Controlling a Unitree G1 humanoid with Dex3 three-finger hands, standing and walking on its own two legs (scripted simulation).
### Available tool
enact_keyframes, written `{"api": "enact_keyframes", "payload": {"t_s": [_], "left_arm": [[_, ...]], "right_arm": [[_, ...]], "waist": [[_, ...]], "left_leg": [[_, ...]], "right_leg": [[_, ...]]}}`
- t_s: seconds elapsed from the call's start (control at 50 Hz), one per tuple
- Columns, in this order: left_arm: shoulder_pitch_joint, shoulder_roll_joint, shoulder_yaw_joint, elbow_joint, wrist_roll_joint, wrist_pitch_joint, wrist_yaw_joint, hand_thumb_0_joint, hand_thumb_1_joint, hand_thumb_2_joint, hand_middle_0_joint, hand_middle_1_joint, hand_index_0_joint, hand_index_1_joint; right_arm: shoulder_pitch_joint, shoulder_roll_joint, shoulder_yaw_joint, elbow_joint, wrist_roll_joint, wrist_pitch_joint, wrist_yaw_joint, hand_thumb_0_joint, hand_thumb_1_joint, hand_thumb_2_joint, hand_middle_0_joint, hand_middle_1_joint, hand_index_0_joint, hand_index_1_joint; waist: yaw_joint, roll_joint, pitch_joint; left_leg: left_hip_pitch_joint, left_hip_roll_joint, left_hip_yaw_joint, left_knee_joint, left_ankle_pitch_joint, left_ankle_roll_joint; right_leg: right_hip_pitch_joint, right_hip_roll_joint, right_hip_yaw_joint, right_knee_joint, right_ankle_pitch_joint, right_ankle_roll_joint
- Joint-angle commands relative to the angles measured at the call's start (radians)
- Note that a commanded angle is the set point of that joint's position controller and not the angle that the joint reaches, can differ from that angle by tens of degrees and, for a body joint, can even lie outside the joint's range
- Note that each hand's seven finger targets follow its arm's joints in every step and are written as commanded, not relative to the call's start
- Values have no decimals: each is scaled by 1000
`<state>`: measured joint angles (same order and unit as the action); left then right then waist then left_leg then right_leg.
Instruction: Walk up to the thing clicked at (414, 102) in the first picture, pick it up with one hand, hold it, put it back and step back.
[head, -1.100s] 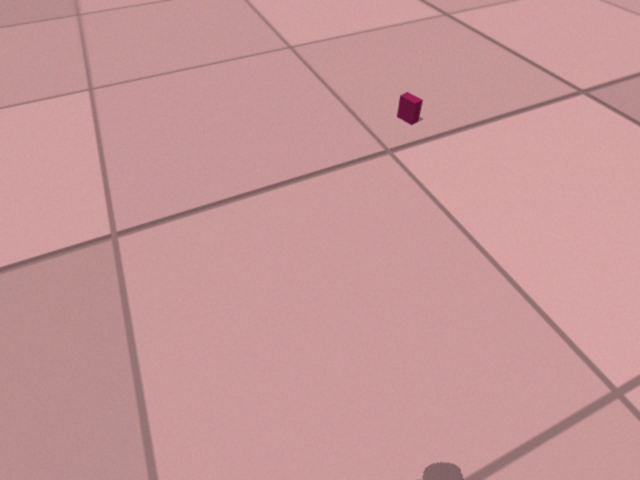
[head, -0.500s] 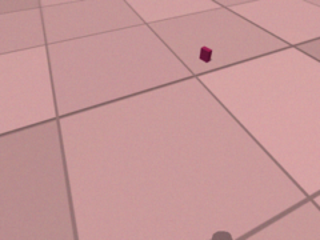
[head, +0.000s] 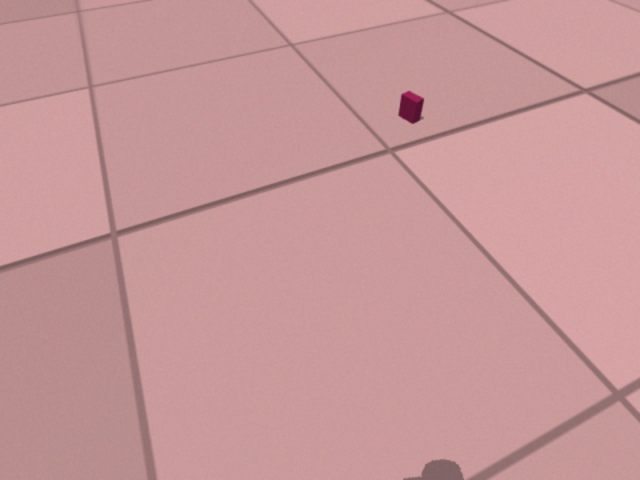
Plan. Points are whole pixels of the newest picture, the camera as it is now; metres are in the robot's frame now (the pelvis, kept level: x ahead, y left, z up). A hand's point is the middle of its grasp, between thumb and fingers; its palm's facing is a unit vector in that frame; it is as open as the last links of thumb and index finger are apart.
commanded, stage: stand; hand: left
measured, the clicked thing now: (410, 107) +2.03 -0.50 -0.72
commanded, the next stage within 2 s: walk up in 0.02 s
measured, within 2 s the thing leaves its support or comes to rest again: neither
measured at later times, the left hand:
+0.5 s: hand (238, 407) +0.25 +0.15 -0.14, palm faces -0.11 -0.91 -0.39, open 7.3 cm
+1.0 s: hand (291, 251) +0.58 +0.08 -0.17, palm faces -0.36 -0.87 -0.34, open 7.4 cm
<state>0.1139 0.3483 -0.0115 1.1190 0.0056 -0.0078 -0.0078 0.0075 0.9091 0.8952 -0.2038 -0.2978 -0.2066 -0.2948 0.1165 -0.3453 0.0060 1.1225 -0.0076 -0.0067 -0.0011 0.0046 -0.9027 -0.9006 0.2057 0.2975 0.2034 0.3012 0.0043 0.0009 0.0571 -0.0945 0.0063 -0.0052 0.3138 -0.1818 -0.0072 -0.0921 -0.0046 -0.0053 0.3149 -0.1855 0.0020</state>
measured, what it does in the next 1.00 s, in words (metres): walks ahead, turning right: right foot, then left foot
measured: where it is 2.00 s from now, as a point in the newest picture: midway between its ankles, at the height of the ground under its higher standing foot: (419, 274)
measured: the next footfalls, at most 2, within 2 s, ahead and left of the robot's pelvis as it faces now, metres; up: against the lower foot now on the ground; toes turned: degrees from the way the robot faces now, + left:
right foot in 0.38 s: +0.20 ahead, -0.26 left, +0.00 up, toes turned -16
left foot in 0.84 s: +0.54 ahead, -0.08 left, +0.00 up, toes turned -10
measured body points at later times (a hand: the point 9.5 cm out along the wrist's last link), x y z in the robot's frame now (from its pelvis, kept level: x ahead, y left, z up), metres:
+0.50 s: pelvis +0.13 -0.13 -0.03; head +0.11 -0.15 +0.42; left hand +0.26 +0.19 -0.12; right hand +0.15 -0.48 -0.15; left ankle +0.06 +0.05 -0.68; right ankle +0.16 -0.25 -0.75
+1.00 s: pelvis +0.43 -0.17 -0.02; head +0.46 -0.15 +0.43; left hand +0.59 +0.12 -0.14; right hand +0.41 -0.50 -0.10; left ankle +0.50 -0.07 -0.75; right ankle +0.30 -0.28 -0.66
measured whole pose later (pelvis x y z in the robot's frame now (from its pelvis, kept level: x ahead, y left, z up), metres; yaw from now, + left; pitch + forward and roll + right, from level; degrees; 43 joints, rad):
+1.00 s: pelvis +0.43 -0.17 -0.02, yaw -19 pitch -1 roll +0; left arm 0.28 0.45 0.03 0.94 -0.01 -0.06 -0.05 0.01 0.91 0.90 -0.20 -0.30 -0.21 -0.29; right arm 0.22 -0.38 -0.08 0.86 -0.01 -0.10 0.06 0.00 -0.90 -0.90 0.21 0.30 0.20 0.30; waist -0.02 -0.05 0.07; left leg -0.29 0.08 0.15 0.54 -0.23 0.01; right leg -0.36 0.01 0.08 1.15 -0.37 -0.05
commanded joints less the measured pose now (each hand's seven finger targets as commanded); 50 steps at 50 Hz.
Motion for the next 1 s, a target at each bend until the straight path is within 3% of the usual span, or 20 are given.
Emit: {"api": "enact_keyframes", "payload": {"t_s": [0.0,0.04,0.08,0.18,0.28,0.34,0.36,0.38,0.4,0.42,0.52,0.72,0.8,0.82,0.84,0.86,0.88,0.9,0.94,0.98], "left_arm": [[4,329,135,-150,30,-29,-28,0,900,900,-200,-300,-200,-300],[-156,266,125,-204,32,-14,-65,0,900,900,-200,-300,-200,-300],[-209,268,128,-253,40,-22,-79,0,900,900,-200,-300,-200,-300],[-6,272,142,-210,19,-12,-132,0,900,900,-200,-300,-200,-300],[-40,264,148,-223,19,-18,-139,0,900,900,-200,-300,-200,-300],[166,286,164,-160,25,-28,-117,0,900,900,-200,-300,-200,-300],[315,345,194,-110,27,-43,-96,0,900,900,-200,-300,-200,-300],[410,432,220,-104,31,-54,-72,0,900,900,-200,-300,-200,-300],[319,488,218,-158,21,-61,-68,0,900,900,-200,-300,-200,-300],[227,510,211,-196,1,-60,-70,0,900,900,-200,-300,-200,-300],[83,375,167,-233,-10,-88,-49,0,900,900,-200,-300,-200,-300],[167,355,152,-280,1,-107,-50,0,900,900,-200,-300,-200,-300],[134,351,145,-290,0,-94,-41,0,900,900,-200,-300,-200,-300],[180,303,130,-294,3,-89,-37,0,900,900,-200,-300,-200,-300],[255,230,104,-291,-4,-83,-32,0,900,900,-200,-300,-200,-300],[293,197,86,-299,-19,-85,-29,0,900,900,-200,-300,-200,-300],[285,300,100,-283,-18,-80,-14,0,900,900,-200,-300,-200,-300],[214,334,99,-281,-11,-88,-11,0,900,900,-200,-300,-200,-300],[153,304,105,-270,-27,-98,-28,0,900,900,-200,-300,-200,-300],[187,277,107,-260,-34,-80,-44,0,900,900,-200,-300,-200,-300]], "right_arm": [[38,-349,-128,-134,-30,-60,6,0,-900,-900,200,300,200,300],[107,-390,-160,-117,-41,-73,14,0,-900,-900,200,300,200,300],[98,-417,-176,-150,-34,-90,11,0,-900,-900,200,300,200,300],[-30,-370,-170,-217,-44,-110,24,0,-900,-900,200,300,200,300],[-31,-369,-166,-224,-47,-106,41,0,-900,-900,200,300,200,300],[-79,-365,-158,-231,-39,-91,38,0,-900,-900,200,300,200,300],[-28,-306,-136,-231,-42,-86,39,0,-900,-900,200,300,200,300],[4,-198,-97,-261,-30,-87,44,0,-900,-900,200,300,200,300],[21,-226,-93,-299,-10,-86,48,0,-900,-900,200,300,200,300],[-21,-321,-119,-291,-19,-84,46,0,-900,-900,200,300,200,300],[97,-313,-126,-223,3,-70,71,0,-900,-900,200,300,200,300],[-127,-257,-135,-339,-19,-80,99,0,-900,-900,200,300,200,300],[113,-268,-155,-269,-20,-92,80,0,-900,-900,200,300,200,300],[284,-325,-180,-221,-35,-100,66,0,-900,-900,200,300,200,300],[402,-386,-206,-209,-49,-106,50,0,-900,-900,200,300,200,300],[376,-439,-213,-240,-42,-112,42,0,-900,-900,200,300,200,300],[298,-455,-221,-260,-8,-110,44,0,-900,-900,200,300,200,300],[243,-421,-216,-278,-2,-105,40,0,-900,-900,200,300,200,300],[192,-337,-164,-296,2,-113,32,0,-900,-900,200,300,200,300],[185,-311,-147,-294,13,-123,33,0,-900,-900,200,300,200,300]], "waist": [[-26,-35,-214],[-105,145,-34],[-103,117,47],[15,149,-16],[4,152,42],[119,39,-30],[182,-176,-122],[214,-448,-104],[144,-408,-78],[121,-237,-6],[-1,-170,47],[70,-42,44],[-41,-7,-99],[-111,116,-209],[-146,280,-275],[-115,334,-282],[-90,265,-278],[-84,176,-192],[-62,84,-81],[-23,111,-43]], "left_leg": [[114,133,-96,62,-381,104],[207,274,-293,-100,-694,178],[131,501,-463,-232,-615,269],[54,324,-134,-230,-507,188],[-115,257,54,-143,-392,151],[-226,231,141,162,-299,134],[-330,143,183,528,-164,102],[-563,20,178,818,-376,60],[-669,-12,80,930,-380,25],[-621,59,5,953,-328,21],[-466,162,-33,750,-63,42],[-394,134,31,281,123,-13],[-58,52,108,165,85,21],[197,62,72,161,10,64],[397,211,-150,125,-227,101],[475,424,-589,5,-353,165],[419,495,-722,-67,-388,268],[302,476,-633,-77,-333,273],[113,321,-233,-43,73,164],[-1,276,-91,-55,200,141]], "right_leg": [[-116,-78,139,61,-339,-66],[-570,-29,40,346,-368,-36],[-697,-104,129,581,-257,-31],[-509,-120,37,552,-175,-2],[-293,-112,-54,362,-65,-1],[-22,-53,-135,291,-24,-18],[184,-10,-83,265,-144,-37],[248,-145,225,62,-450,-77],[170,-341,678,-214,-728,-158],[35,-415,815,-267,-807,-231],[-146,-225,326,-167,-442,-143],[-107,-192,133,-138,-171,-181],[-65,-165,69,186,209,-146],[-169,-104,27,471,218,-107],[-395,-17,7,717,-30,-74],[-605,108,62,871,-338,-52],[-643,47,145,961,-309,-82],[-650,-5,161,979,-241,-77],[-539,-49,165,873,-123,-52],[-469,-59,132,818,-81,-32]]}}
